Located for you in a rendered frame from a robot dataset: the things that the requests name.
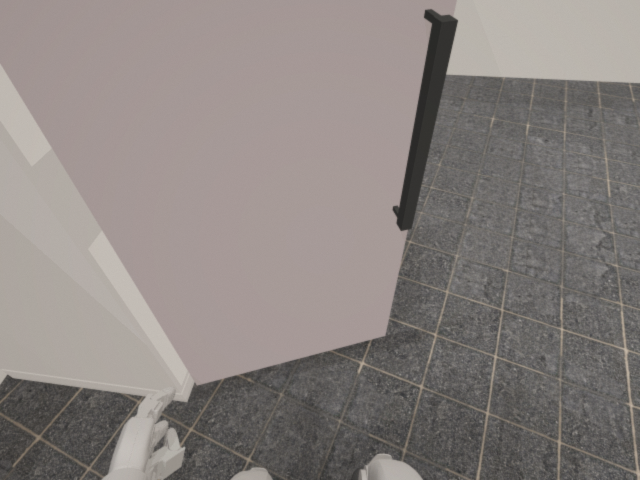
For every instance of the fridge door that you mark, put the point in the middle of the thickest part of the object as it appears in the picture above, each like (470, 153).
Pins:
(242, 157)

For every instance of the right robot shin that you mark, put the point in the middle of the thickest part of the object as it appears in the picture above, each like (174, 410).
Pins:
(380, 456)

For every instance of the left robot hand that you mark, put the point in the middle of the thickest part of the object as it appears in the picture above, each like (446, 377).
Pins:
(140, 435)

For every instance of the robot right thigh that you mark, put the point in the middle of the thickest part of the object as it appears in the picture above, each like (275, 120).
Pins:
(388, 469)

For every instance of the handle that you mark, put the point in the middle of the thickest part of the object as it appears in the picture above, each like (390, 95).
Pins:
(438, 54)

